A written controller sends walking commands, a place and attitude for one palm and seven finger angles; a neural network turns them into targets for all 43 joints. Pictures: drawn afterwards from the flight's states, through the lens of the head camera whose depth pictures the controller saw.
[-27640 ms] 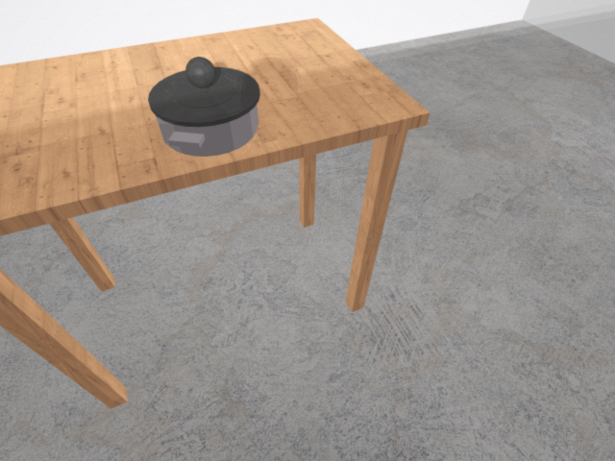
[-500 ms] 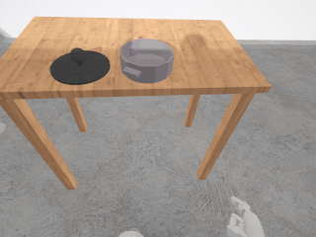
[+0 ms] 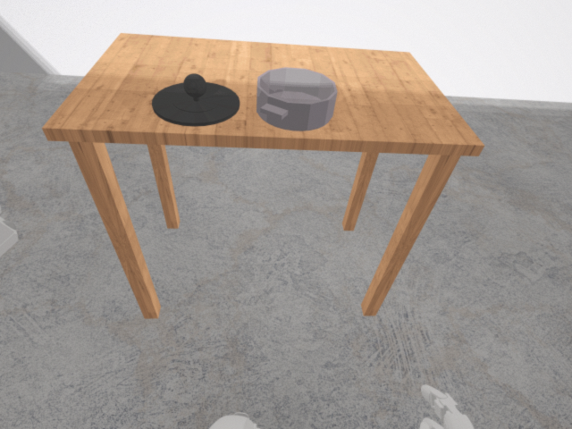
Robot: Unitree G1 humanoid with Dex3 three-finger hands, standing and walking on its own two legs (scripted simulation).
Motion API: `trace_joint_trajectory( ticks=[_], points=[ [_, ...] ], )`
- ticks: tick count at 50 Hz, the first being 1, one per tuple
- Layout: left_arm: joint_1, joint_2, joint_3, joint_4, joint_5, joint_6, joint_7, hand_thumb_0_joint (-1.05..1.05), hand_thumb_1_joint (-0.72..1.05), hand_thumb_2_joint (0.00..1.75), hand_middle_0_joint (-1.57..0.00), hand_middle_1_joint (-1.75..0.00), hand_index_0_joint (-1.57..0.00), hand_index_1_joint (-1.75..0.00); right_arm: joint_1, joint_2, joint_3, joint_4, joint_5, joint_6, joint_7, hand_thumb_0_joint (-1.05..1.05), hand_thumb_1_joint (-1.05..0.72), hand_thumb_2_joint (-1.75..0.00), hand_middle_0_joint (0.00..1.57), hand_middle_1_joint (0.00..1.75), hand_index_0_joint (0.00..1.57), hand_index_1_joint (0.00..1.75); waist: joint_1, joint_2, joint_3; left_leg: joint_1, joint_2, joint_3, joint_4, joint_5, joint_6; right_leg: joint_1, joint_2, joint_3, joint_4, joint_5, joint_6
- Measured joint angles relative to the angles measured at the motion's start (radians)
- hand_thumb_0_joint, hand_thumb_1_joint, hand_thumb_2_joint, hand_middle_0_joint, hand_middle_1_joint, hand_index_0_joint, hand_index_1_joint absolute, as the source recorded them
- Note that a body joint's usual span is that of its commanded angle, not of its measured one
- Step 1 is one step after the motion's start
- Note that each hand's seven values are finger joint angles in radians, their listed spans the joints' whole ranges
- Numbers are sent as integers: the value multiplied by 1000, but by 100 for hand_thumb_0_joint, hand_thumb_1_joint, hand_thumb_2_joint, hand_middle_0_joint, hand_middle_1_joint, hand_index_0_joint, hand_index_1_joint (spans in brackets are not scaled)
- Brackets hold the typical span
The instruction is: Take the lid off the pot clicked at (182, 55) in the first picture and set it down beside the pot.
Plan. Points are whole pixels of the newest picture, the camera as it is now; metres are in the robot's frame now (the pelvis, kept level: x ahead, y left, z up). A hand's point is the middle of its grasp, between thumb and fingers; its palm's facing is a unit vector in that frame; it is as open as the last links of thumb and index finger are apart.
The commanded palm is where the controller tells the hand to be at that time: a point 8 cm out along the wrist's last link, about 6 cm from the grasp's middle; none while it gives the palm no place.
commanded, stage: stop stepping back and stand still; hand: left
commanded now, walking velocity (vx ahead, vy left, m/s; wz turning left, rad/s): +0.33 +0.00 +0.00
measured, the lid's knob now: (195, 85) +0.76 +0.26 +0.12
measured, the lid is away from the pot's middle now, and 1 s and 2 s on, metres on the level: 0.23 0.23 0.23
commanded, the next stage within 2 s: let the arm hang, fingers relaxed in 1.26 s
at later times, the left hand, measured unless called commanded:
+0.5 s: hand out of the picture +0.16 +0.25 +0.31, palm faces +0.59 -0.72 -0.36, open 7.4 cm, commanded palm +0.12 +0.30 +0.29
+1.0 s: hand out of the picture +0.06 +0.21 -0.17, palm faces +0.10 -0.97 -0.23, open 6.8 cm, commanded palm none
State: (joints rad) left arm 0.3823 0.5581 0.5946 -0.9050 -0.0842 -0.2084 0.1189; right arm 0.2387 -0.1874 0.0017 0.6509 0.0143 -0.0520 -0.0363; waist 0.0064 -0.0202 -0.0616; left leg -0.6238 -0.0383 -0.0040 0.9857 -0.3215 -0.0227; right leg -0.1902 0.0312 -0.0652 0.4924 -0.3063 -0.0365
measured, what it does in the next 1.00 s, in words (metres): steps on the spot: left foot, then right foot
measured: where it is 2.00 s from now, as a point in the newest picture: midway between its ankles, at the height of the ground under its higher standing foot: outside the picture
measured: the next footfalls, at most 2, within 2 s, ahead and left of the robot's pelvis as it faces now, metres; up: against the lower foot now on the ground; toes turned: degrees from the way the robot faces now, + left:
left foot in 0.12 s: +0.06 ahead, +0.14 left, +0.00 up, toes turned +4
right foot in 0.76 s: +0.09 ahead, -0.10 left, +0.00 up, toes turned +7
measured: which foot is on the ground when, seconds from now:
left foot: up 0.00-0.10, down 0.12-1.00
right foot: down 0.00-0.56, up 0.58-0.74, down 0.76-1.00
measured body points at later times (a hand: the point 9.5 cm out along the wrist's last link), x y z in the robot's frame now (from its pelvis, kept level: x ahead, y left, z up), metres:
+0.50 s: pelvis -0.01 +0.02 +0.00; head -0.03 +0.02 +0.45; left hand +0.13 +0.29 +0.33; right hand +0.13 -0.22 -0.10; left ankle +0.00 +0.13 -0.72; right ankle -0.03 -0.07 -0.73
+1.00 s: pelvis +0.03 +0.01 +0.00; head +0.07 +0.02 +0.45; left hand +0.05 +0.26 -0.15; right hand +0.02 -0.22 -0.15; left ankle +0.02 +0.14 -0.73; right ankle +0.05 -0.10 -0.73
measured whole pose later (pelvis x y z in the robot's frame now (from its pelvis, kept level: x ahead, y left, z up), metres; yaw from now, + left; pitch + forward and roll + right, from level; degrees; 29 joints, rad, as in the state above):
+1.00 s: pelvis +0.03 +0.01 +0.00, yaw +5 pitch +0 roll -1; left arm 0.24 0.20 0.04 0.98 0.00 0.02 0.02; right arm 0.36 -0.16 -0.04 1.01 -0.01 0.03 -0.02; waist -0.02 0.00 0.07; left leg -0.26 0.02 -0.02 0.56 -0.30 -0.01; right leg -0.26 0.03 0.04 0.52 -0.26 0.00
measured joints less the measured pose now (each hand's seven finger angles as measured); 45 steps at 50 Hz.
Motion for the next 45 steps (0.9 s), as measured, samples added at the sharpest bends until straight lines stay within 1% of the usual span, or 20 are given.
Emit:
trace_joint_trajectory(
  ticks=[2, 4, 6, 7, 11, 12, 14, 17, 19, 22, 24, 27, 29, 31, 33, 36, 38, 40, 42, 45],
  points=[
    [-91, -16, -11, 79, 1, -16, 3, 1, 88, 90, -22, -30, -22, -31, 21, -3, 6, 28, 12, 30, -10, 1, -90, -89, 21, 30, 21, 30, 17, -15, -48, 68, 25, 11, 41, -33, 12, -9, -23, 7, 12, -20, 14],
    [-193, -50, -27, 192, 3, -14, 14, 1, 88, 90, -21, -30, -22, -31, 36, -11, 11, 34, 21, 34, -21, 1, -90, -89, 21, 30, 21, 30, 16, -18, -84, 195, 62, 25, -105, -86, 33, -25, -50, -8, 33, -36, 20],
    [-273, -94, -41, 288, 1, 4, 32, 0, 88, 90, -21, -30, -22, -31, 40, -43, 12, 6, 27, 12, -33, 1, -90, -89, 21, 30, 21, 30, -7, 24, -95, 314, 101, 0, -322, -160, 63, -64, -51, -34, 87, -62, 30],
    [-293, -109, -41, 320, -3, 15, 39, 0, 88, 90, -21, -30, -21, -31, 25, -48, 8, -5, 30, 1, -37, 1, -90, -89, 21, 30, 21, 30, -26, 32, -77, 306, 96, -4, -339, -95, 60, -90, -54, -28, 133, -84, 31],
    [-164, -135, -31, 316, -14, 60, 32, 1, 89, 90, -20, -30, -20, -30, -8, 2, 15, -46, 22, -40, -13, 1, -91, -89, 20, 30, 20, 30, -65, 5, -28, 303, 78, 38, -341, -16, 42, -207, -15, 36, 400, -152, 33],
    [-109, -140, -41, 289, -12, 62, 27, 1, 89, 90, -19, -30, -20, -30, -2, 16, 20, -53, 19, -52, -4, 1, -91, -89, 20, 30, 20, 30, -74, -1, -25, 310, 78, 41, -367, -2, 38, -220, -8, 32, 411, -149, 32],
    [7, -139, -62, 207, -5, 62, 18, 1, 89, 90, -20, -30, -20, -30, 14, 33, 36, -65, 10, -64, 8, 1, -91, -89, 21, 30, 20, 30, -79, -5, -15, 322, 88, 41, -406, 21, 24, -196, -1, 5, 306, -135, 31],
    [123, -70, -52, 78, 14, 39, 12, 2, 89, 90, -20, -30, -21, -30, 36, 37, 48, -79, -3, -61, 12, 1, -90, -89, 21, 30, 21, 30, -61, -16, 6, 290, 96, 36, -345, -16, 16, -109, 3, -12, 82, -49, 2],
    [106, -38, -52, 41, 25, 10, 8, 2, 88, 90, -21, -30, -21, -31, 28, 21, 33, -41, -4, -47, 9, 1, -90, -89, 21, 30, 21, 30, -35, 6, 28, 240, 97, 9, -201, -87, 26, -109, 16, -32, 100, 3, -26],
    [25, -32, -32, 70, 28, -34, 16, 2, 88, 90, -22, -30, -22, -31, 22, -4, 7, 26, 1, -9, 6, 1, -90, -89, 21, 30, 21, 30, -3, 18, 24, 203, 74, 10, -65, -115, 33, -69, 8, -34, 78, -12, -28],
    [-40, -45, -8, 131, 21, -48, 26, 1, 88, 90, -22, -30, -22, -31, 24, -18, -1, 37, 8, 6, -1, 1, -90, -89, 21, 30, 21, 30, 5, 15, 16, 239, 68, 37, -162, -77, 42, -42, -9, -23, 61, -16, -17],
    [-127, -79, -1, 231, 9, -40, 39, 1, 88, 90, -21, -30, -22, -31, 21, -53, -8, 9, 20, 0, -13, 1, -90, -89, 21, 30, 21, 30, -16, 55, 19, 318, 87, 34, -375, 14, 53, -20, -11, -39, 76, -40, 4],
    [-187, -106, -87, 412, 50, -28, 9, 0, 89, 90, -20, -30, -21, -31, 0, -77, -29, 48, 12, -39, 14, 1, -90, -89, 21, 30, 20, 30, -20, 71, -8, 274, 72, 32, -331, 24, 42, -94, -28, -26, 202, -73, 23],
    [-228, -165, -206, 678, 81, 72, -39, 0, 89, 90, -19, -29, -20, -30, -17, -95, -42, 89, -11, -30, 26, 1, -91, -89, 21, 30, 20, 30, -41, 87, -44, 251, 43, 22, -323, 12, 47, -191, -22, 42, 407, -173, 44],
    [-256, -228, -312, 973, 96, 173, -73, 0, 90, 90, -19, -29, -20, -30, -20, -101, -44, 107, -35, -9, 28, 1, -91, -89, 20, 30, 20, 30, -64, 101, -54, 253, 23, 5, -344, 21, 53, -248, -16, 91, 515, -228, 57],
    [-259, -304, -451, 1346, 104, 266, -105, 0, 91, 90, -18, -29, -19, -30, -22, -85, -30, 118, -53, 23, 27, 0, -91, -89, 20, 30, 20, 30, -75, 81, -7, 278, 22, 10, -352, 23, 38, -236, -25, 111, 380, -168, 58],
    [-219, -333, -532, 1508, 106, 275, -120, 1, 91, 90, -19, -29, -19, -30, -15, -52, -19, 128, -44, 37, 30, 0, -91, -89, 21, 30, 20, 30, -71, 5, 30, 277, 4, 43, -314, -4, 23, -191, -53, 155, 203, -20, 30],
    [-183, -404, -600, 1675, 105, 281, -129, 1, 92, 90, -19, -29, -19, -30, -12, -47, -26, 165, -33, 53, 34, 0, -91, -89, 21, 30, 20, 30, -84, 14, 85, 282, 27, 21, -268, -48, 20, -182, -29, 134, 234, -22, 27],
    [-153, -458, -563, 1738, 56, 246, -106, -5, 98, 90, -20, -29, -20, -30, 18, -37, -38, 214, -28, 69, 30, 0, -91, -89, 20, 30, 20, 30, -79, 28, 118, 284, 46, -19, -266, -37, 21, -156, -7, 98, 208, -29, 31],
    [-154, -418, -546, 1778, 78, 221, -96, -11, 104, 90, -21, -30, -21, -30, 68, -3, -40, 295, -31, 84, 24, 0, -91, -89, 20, 30, 20, 30, -39, 7, 135, 314, 53, -28, -330, -14, 8, -122, -3, 91, 136, -1, 31]
  ],
)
